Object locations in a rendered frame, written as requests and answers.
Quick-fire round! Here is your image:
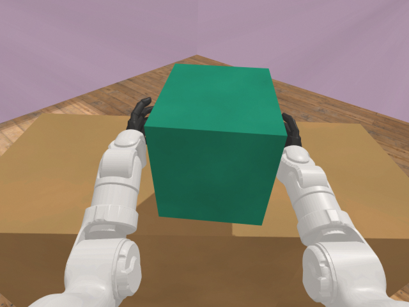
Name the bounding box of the robot right forearm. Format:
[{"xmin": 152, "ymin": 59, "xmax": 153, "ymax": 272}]
[{"xmin": 276, "ymin": 145, "xmax": 387, "ymax": 290}]

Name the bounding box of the robot left forearm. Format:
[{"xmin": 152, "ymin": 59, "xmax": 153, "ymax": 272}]
[{"xmin": 65, "ymin": 129, "xmax": 147, "ymax": 288}]

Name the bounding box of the robot right hand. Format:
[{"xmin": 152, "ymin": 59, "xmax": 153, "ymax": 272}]
[{"xmin": 282, "ymin": 113, "xmax": 302, "ymax": 148}]

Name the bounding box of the carton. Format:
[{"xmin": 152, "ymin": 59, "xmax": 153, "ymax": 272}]
[{"xmin": 144, "ymin": 63, "xmax": 288, "ymax": 226}]

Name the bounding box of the robot left hand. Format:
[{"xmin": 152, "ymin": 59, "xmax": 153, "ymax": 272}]
[{"xmin": 126, "ymin": 97, "xmax": 153, "ymax": 145}]

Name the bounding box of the pedestal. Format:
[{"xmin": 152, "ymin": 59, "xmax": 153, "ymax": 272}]
[{"xmin": 0, "ymin": 113, "xmax": 409, "ymax": 307}]

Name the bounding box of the left robot upper arm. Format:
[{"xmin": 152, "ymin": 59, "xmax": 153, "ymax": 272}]
[{"xmin": 28, "ymin": 238, "xmax": 142, "ymax": 307}]

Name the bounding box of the right robot upper arm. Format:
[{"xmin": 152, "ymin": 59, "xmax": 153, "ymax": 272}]
[{"xmin": 302, "ymin": 242, "xmax": 409, "ymax": 307}]

